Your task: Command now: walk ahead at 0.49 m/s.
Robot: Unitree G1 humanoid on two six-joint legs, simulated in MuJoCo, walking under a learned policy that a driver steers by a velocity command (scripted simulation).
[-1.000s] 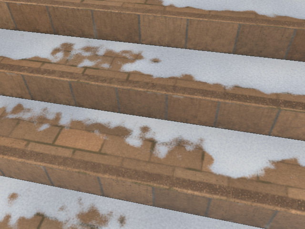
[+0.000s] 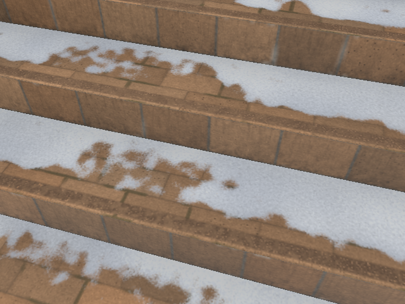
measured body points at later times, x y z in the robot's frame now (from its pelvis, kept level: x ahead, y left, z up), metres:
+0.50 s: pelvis +0.27 +0.04 +0.14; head +0.29 +0.04 +0.59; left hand +0.41 +0.28 +0.00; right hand +0.27 -0.21 -0.01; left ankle +0.34 +0.14 -0.55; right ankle +0.25 -0.08 -0.39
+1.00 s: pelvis +0.50 -0.16 +0.19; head +0.51 -0.18 +0.64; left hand +0.79 -0.08 +0.10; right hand +0.40 -0.35 +0.03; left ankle +0.38 +0.13 -0.46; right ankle +0.55 -0.28 -0.40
